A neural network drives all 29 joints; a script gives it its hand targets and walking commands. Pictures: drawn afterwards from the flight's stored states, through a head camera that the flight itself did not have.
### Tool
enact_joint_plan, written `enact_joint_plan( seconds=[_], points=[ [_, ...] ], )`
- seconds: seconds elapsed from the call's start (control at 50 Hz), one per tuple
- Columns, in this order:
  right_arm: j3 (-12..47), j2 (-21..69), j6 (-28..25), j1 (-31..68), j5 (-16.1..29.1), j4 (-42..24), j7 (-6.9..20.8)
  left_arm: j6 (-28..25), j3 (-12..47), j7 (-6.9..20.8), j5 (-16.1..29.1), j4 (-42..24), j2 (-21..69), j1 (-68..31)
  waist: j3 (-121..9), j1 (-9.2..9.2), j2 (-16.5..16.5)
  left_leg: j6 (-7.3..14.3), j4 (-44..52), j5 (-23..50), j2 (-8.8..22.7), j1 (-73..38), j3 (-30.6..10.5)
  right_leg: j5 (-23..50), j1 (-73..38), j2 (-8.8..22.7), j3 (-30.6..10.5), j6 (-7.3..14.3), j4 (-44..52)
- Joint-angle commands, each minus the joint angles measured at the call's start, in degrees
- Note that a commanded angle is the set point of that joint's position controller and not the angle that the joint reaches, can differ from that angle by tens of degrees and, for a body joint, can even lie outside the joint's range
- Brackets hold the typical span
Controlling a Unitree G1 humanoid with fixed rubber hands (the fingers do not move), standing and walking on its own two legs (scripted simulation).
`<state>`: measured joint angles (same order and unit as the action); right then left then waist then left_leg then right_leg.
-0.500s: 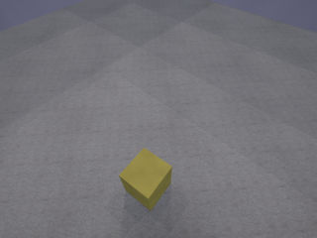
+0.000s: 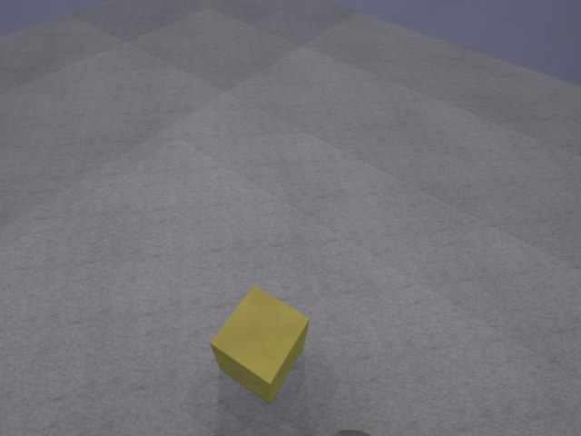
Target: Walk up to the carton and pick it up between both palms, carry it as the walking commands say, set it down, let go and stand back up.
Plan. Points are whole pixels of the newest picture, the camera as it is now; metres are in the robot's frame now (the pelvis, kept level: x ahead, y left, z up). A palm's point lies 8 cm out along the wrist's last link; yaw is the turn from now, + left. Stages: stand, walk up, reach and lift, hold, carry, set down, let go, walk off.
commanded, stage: walk up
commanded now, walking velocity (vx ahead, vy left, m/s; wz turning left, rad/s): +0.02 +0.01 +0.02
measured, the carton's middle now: (261, 345) +0.44 +0.08 -0.64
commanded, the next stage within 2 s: none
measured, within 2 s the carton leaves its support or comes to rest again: neither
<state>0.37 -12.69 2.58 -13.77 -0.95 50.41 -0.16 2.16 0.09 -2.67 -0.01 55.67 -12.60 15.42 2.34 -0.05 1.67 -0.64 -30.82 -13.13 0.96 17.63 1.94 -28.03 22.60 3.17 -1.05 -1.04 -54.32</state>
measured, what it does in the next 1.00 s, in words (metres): steps to the left: right foot, then left foot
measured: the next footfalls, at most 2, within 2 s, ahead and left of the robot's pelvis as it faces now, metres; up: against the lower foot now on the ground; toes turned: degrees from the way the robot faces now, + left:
right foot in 0.10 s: +0.06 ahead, -0.13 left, +0.00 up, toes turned -2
left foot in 0.46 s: +0.04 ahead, +0.19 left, +0.00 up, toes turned -2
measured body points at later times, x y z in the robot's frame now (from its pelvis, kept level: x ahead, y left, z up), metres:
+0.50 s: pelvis +0.00 +0.07 +0.00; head +0.03 +0.08 +0.45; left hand +0.03 +0.33 -0.15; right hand +0.06 -0.18 -0.14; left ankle +0.00 +0.19 -0.73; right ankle +0.01 -0.11 -0.72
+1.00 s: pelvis +0.01 +0.12 +0.01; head +0.05 +0.10 +0.46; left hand +0.09 +0.38 -0.13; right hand +0.03 -0.13 -0.14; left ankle +0.04 +0.27 -0.68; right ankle +0.03 -0.05 -0.73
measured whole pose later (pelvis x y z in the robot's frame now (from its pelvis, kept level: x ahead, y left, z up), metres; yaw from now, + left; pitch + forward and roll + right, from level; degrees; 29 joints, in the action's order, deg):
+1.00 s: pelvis +0.01 +0.12 +0.01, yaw -11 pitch +2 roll +2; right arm -1.9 -12.2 4.3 -13.3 -1.1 50.3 1.4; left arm 2.3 0.1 -3.7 0.0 53.6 -14.6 16.1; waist 2.5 -1.0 0.0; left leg 0.7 -52.3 -24.6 0.3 26.8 -1.8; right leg -9.7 19.6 5.1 -3.4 -3.1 -27.1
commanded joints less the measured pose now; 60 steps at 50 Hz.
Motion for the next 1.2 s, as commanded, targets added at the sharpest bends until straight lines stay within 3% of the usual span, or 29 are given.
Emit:
enact_joint_plan(
  seconds=[0.0,0.02,0.06,0.08,0.1,0.12,0.16,0.22,0.32,0.4,0.46,0.48,0.5,0.56,0.6,0.62,0.64,0.68,0.72,0.74,0.76,0.78,0.88,0.98,1.02,1.06,1.08,1.1,1.18],
  points=[
    [-2.3,-7.3,-1.8,-0.2,-2.0,-1.3,-1.8,0.2,-2.8,0.6,-1.3,-4.0,-4.6,0.9,1.0,0.16,-8.4,8.5,15.3,11.7,14.1,-0.9,-13.8,-0.5,1.8,-1.8,0.6,-0.6,1.1],
    [-3.7,-8.1,-0.8,1.5,-2.6,-2.0,-1.0,0.6,-2.9,-0.4,-1.8,-2.4,-4.6,3.7,0.5,1.53,-14.2,7.0,13.0,5.8,8.0,-0.7,-4.2,-0.4,-2.5,-0.2,4.0,0.9,9.6],
    [-2.8,-7.9,-1.2,-1.2,-0.8,-0.6,-1.1,-0.3,-2.6,0.9,-1.0,-4.1,-3.3,0.1,-3.1,-1.06,-4.2,7.5,12.2,4.5,11.9,-1.1,-14.7,7.1,-7.5,-4.5,6.7,0.2,20.8],
    [-5.3,-10.2,-1.0,-1.3,-2.8,-2.0,-0.4,-1.2,-3.1,0.0,-1.0,-3.2,-4.8,6.1,-4.8,-1.61,-10.2,7.0,10.2,4.2,11.6,2.9,-16.1,10.3,-15.8,-3.9,1.6,0.6,28.6],
    [-4.4,-6.7,0.4,4.5,-1.8,-3.4,-0.4,-1.8,-4.2,-1.2,-2.3,0.7,-10.2,15.2,-1.4,-5.17,-0.2,3.1,-9.3,-6.4,2.6,6.2,3.0,14.8,-16.8,13.1,-11.1,2.7,39.1],
    [-4.1,-5.1,1.6,4.0,-1.5,-6.0,-0.5,-1.5,-6.1,-2.0,-2.7,0.3,-19.1,14.8,-1.2,-5.47,10.3,-1.5,-21.7,-18.5,-3.8,20.7,-1.7,26.8,-15.9,27.8,-37.9,7.7,42.1],
    [-4.4,-6.9,2.4,0.8,-1.3,-5.8,0.5,-0.5,-6.4,-3.0,-1.8,-0.9,-18.4,11.3,-2.2,-3.30,8.1,-0.9,-32.4,-16.6,0.9,18.3,-9.1,33.2,-14.6,25.6,-31.6,12.3,38.0],
    [-3.7,-4.7,1.5,0.1,-1.3,-4.3,1.2,-1.2,-4.7,-2.3,-1.5,-1.8,-10.8,6.7,-3.8,-1.61,6.3,-2.7,-31.5,-7.6,1.1,16.7,-5.7,33.5,-14.0,15.8,-17.7,7.9,35.5],
    [-1.9,-3.5,2.1,3.4,0.4,-6.7,1.6,-1.1,-7.3,-2.0,-2.5,-2.5,-14.7,9.4,-2.8,-2.87,14.8,-1.7,-16.1,-12.9,0.4,10.1,-4.7,34.5,-12.4,16.1,-20.4,8.6,35.4],
    [-1.5,-4.5,0.3,-4.0,0.1,-4.4,1.0,-0.6,-6.8,-1.2,-2.3,-4.6,-14.5,0.2,-2.0,3.57,10.3,-0.2,10.0,-0.6,-1.5,-13.8,1.3,32.9,1.3,10.7,-11.9,4.8,32.0],
    [-3.3,-13.1,1.5,-6.0,-1.2,-2.6,1.2,0.5,-4.0,-1.7,-2.6,-7.4,-5.8,0.6,-2.3,5.29,-19.0,8.6,18.0,7.6,16.9,-11.6,-14.2,-10.3,13.4,-4.0,7.1,0.5,5.4],
    [-2.9,-11.3,-1.0,-11.1,-1.9,-1.1,0.0,0.5,-3.7,-0.4,-0.8,-8.3,-5.5,-6.5,-1.4,4.32,-9.5,7.5,17.3,6.1,22.2,-9.6,-29.7,-7.8,14.0,-1.6,-2.1,0.3,1.4],
    [-2.7,-10.3,-0.5,-5.4,-2.1,-1.5,0.3,0.3,-3.1,-1.0,-1.6,-8.2,-5.2,-3.7,0.2,3.54,-18.8,8.4,16.9,9.2,14.7,-3.0,-16.9,-4.5,10.1,-0.7,-1.0,1.0,-2.8],
    [-1.8,-6.7,-0.1,1.9,-2.6,-4.0,0.1,0.2,-4.5,0.0,-1.9,-4.7,-6.3,1.2,1.7,1.81,-13.1,9.3,18.8,-3.4,9.0,-3.0,-7.1,1.7,5.9,-1.9,3.6,0.0,-4.2],
    [-3.0,-8.9,-2.5,-11.0,-1.7,-0.1,-1.3,0.3,-4.1,0.7,-0.6,-8.9,-5.5,-7.3,2.1,3.49,-5.7,8.8,13.3,23.3,17.5,-11.7,-22.5,0.4,11.8,-1.1,-2.8,-0.9,-0.9],
    [-2.2,-8.5,-0.8,-0.7,-2.5,-2.5,-0.5,0.4,-3.9,-0.3,-1.5,-6.6,-6.8,2.3,1.3,1.92,-13.5,9.5,9.3,25.4,10.9,-12.4,0.1,0.3,8.0,0.6,2.4,-1.3,4.5],
    [-2.6,-8.1,0.8,-0.3,-2.2,-2.5,-0.3,0.7,-4.5,-0.6,-1.9,-6.2,-7.5,0.7,0.5,2.87,-15.0,7.8,7.6,27.2,7.8,-13.4,3.5,0.7,7.0,-0.5,8.6,-2.3,10.8],
    [-2.8,-6.5,-0.3,-6.5,-2.3,0.6,0.4,-0.3,-3.2,-0.6,-0.8,-6.9,-3.5,-1.9,-5.9,2.93,-13.1,7.2,9.7,24.9,7.6,-10.0,-6.8,4.2,-3.2,-3.5,7.9,-0.5,16.5],
    [-3.9,-8.5,-0.1,-1.6,-2.4,-1.7,0.4,-0.6,-3.6,-0.8,-1.9,-3.3,-5.2,6.7,-6.9,-1.98,-6.9,7.2,5.8,5.9,8.3,-5.0,-1.2,13.1,-12.3,-1.9,9.2,0.3,26.5],
    [-3.7,-7.0,0.7,-0.1,-2.3,-3.6,1.0,-0.8,-4.7,-1.2,-2.3,-1.8,-9.7,9.6,-2.5,-4.57,-7.3,5.1,1.1,-5.3,5.4,4.0,3.1,15.1,-17.5,4.5,2.3,2.5,27.3],
    [-3.9,-6.1,1.0,3.4,-1.6,-6.1,1.1,-1.1,-6.3,-1.3,-2.7,-0.6,-16.0,13.4,-2.5,-7.80,10.8,2.2,-13.8,-15.9,-1.2,13.7,6.3,9.7,-19.8,17.3,-21.2,6.1,37.2],
    [-3.6,-5.5,1.5,2.5,-1.5,-8.1,1.3,-0.8,-6.5,-1.7,-2.3,-0.9,-19.8,14.4,-4.7,-6.42,14.6,0.3,-24.2,-18.0,-2.8,17.2,-3.0,5.4,-16.6,24.1,-40.4,10.7,44.1],
    [-3.4,-6.3,1.6,0.8,-0.8,-6.2,2.0,-1.2,-6.2,-2.3,-1.6,-2.2,-14.8,8.7,-3.9,-2.17,6.0,-2.0,-28.7,-12.9,1.9,15.2,-7.4,43.5,-15.0,17.9,-22.4,8.4,34.0],
    [-2.1,-5.0,2.4,1.2,0.1,-8.1,3.4,-0.4,-8.4,-2.1,-1.8,-4.5,-16.5,3.9,-2.5,-0.90,14.0,-1.8,-16.1,-12.8,1.6,6.0,-4.7,27.1,-6.5,16.5,-20.2,6.7,37.0],
    [-1.9,-4.6,2.3,-6.6,-0.2,-6.3,3.5,0.3,-7.9,-1.7,-2.1,-6.3,-16.3,-4.1,-0.1,3.88,15.2,-0.4,-3.3,-8.9,1.2,-12.4,-2.8,-2.3,11.9,12.1,-17.1,5.0,40.8],
    [-2.6,-6.3,0.9,-12.3,-1.4,-2.0,2.7,0.2,-6.4,-1.2,-2.2,-7.0,-13.3,-4.9,-2.3,6.31,3.8,1.8,7.0,-4.0,0.1,-20.3,-1.1,-4.5,14.2,6.4,-10.5,2.5,32.4],
    [-3.1,-11.1,0.7,-11.9,-2.2,-1.8,1.8,0.4,-4.6,-1.4,-2.2,-6.5,-8.0,-2.0,0.3,6.24,-13.7,3.3,19.4,-14.7,10.7,-15.7,-13.7,-5.0,16.3,-2.2,-1.5,-0.3,15.3],
    [-3.3,-14.1,0.7,-6.8,-2.9,-3.3,1.7,0.6,-4.0,-1.4,-2.7,-7.9,-6.5,-2.9,2.7,3.91,-17.5,7.7,22.9,-20.4,18.4,-5.6,-21.6,-6.4,16.7,-4.6,3.2,-1.1,2.4],
    [-2.2,-8.0,-0.3,1.9,-2.8,-4.9,0.8,0.2,-5.2,-0.6,-1.7,-5.5,-8.3,-0.1,0.3,0.54,-11.0,10.4,16.1,3.2,11.3,-0.6,-6.8,1.8,5.3,-2.5,2.0,-1.5,-10.5]
  ],
)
